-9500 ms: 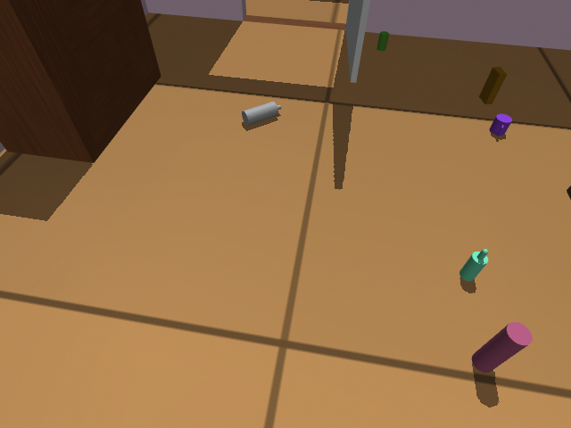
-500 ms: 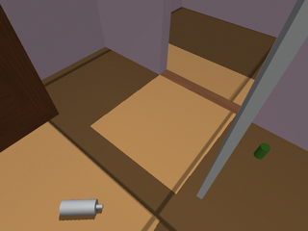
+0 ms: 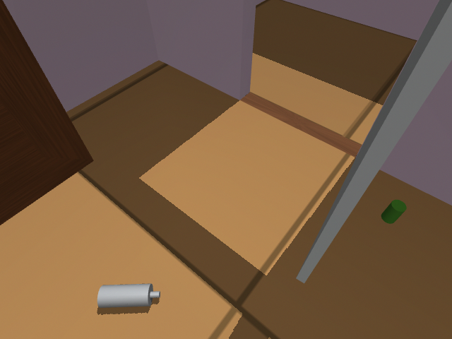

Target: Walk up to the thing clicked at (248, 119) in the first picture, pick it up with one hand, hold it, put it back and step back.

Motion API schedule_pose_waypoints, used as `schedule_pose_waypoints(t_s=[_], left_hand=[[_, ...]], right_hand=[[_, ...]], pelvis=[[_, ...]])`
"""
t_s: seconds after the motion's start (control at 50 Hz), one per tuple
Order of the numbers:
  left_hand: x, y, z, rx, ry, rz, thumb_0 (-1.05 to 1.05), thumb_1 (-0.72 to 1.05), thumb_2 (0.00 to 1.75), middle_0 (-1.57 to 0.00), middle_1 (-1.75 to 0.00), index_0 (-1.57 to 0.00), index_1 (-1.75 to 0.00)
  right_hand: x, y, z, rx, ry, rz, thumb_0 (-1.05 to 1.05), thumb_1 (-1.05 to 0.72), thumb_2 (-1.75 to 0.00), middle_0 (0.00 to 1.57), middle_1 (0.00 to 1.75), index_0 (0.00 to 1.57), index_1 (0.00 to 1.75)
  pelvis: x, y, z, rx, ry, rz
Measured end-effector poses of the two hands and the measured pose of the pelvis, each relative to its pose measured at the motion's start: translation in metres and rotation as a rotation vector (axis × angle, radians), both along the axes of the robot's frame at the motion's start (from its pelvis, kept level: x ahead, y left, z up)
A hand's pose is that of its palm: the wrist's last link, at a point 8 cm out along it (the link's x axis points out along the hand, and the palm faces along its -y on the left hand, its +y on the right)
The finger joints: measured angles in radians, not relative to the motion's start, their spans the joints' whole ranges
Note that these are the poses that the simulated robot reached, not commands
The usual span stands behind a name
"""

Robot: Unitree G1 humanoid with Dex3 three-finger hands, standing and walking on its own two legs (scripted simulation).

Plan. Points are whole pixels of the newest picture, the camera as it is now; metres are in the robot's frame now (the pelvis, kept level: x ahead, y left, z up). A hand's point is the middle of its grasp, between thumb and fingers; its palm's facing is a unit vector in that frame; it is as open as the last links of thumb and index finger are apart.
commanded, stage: walk up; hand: left
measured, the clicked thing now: (130, 295) +0.40 +0.40 -0.74
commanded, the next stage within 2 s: none
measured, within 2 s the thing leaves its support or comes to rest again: neither
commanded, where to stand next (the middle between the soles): +0.01 +0.12 m, yaw +0 degrees
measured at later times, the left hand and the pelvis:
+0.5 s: hand out of the picture +0.02 +0.45 -0.17, palm faces +0.02 -0.89 -0.45, open 7.4 cm; pelvis -0.02 +0.15 -0.02, yaw +3 degrees
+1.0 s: hand out of the picture +0.10 +0.39 -0.16, palm faces -0.07 -0.94 -0.34, open 7.4 cm; pelvis -0.01 +0.14 -0.01, yaw -2 degrees
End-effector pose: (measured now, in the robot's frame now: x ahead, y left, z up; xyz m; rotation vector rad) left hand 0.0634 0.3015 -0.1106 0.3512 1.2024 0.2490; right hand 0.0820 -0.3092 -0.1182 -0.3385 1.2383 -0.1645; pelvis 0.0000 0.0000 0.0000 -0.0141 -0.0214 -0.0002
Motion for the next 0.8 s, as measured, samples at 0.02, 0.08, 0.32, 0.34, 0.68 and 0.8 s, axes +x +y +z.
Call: schedule_pose_waypoints(t_s=[0.02,0.08,0.32,0.34,0.68,0.8], left_hand=[[-0.005,0.008,0.002,0.023,0.001,0.005,0.01,0.90,0.90,-0.21,-0.30,-0.21,-0.30],[-0.020,0.038,0.009,0.090,0.023,0.017,0.01,0.90,0.90,-0.21,-0.30,-0.21,-0.30],[-0.054,0.188,-0.008,0.211,0.047,0.071,0.01,0.90,0.90,-0.21,-0.30,-0.21,-0.30],[-0.054,0.193,-0.008,0.205,0.051,0.079,0.01,0.90,0.90,-0.21,-0.30,-0.20,-0.30],[-0.032,0.163,-0.031,-0.020,0.045,-0.023,0.01,0.90,0.90,-0.21,-0.30,-0.20,-0.30],[-0.013,0.146,-0.026,-0.050,-0.013,-0.071,0.01,0.90,0.90,-0.21,-0.30,-0.20,-0.30]], right_hand=[[0.002,-0.001,0.000,-0.004,-0.001,0.004,0.01,-0.91,-0.89,0.20,0.30,0.21,0.30],[0.006,0.002,0.000,-0.017,-0.015,0.009,0.01,-0.91,-0.89,0.20,0.30,0.21,0.30],[0.018,0.099,-0.014,-0.049,-0.054,0.088,0.01,-0.91,-0.90,0.20,0.30,0.20,0.30],[0.015,0.110,-0.013,-0.038,-0.054,0.086,0.01,-0.91,-0.89,0.20,0.30,0.20,0.30],[-0.009,0.162,-0.012,-0.032,-0.130,0.029,0.01,-0.90,-0.89,0.21,0.30,0.21,0.30],[-0.015,0.151,-0.005,-0.043,-0.143,-0.009,0.01,-0.90,-0.89,0.20,0.30,0.21,0.30]], pelvis=[[-0.002,0.004,-0.001,-0.001,0.002,-0.001],[-0.007,0.020,-0.005,-0.008,0.004,0.016],[-0.021,0.116,-0.039,0.000,-0.012,0.076],[-0.021,0.121,-0.036,-0.009,-0.010,0.082],[-0.021,0.152,-0.030,-0.004,-0.008,-0.008],[-0.023,0.148,-0.024,0.012,-0.019,-0.012]])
